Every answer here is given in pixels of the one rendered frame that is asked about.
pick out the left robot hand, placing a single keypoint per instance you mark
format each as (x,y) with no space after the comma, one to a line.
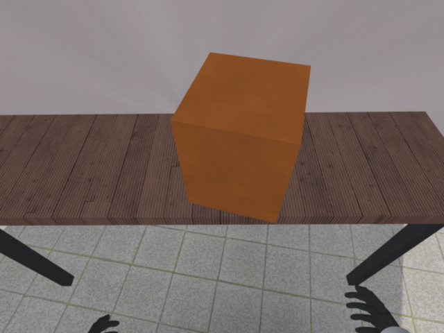
(102,324)

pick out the carton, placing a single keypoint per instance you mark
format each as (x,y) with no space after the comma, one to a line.
(238,131)

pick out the right robot hand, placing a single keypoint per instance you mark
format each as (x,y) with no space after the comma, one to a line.
(380,316)

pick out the table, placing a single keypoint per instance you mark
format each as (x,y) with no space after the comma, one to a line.
(124,169)

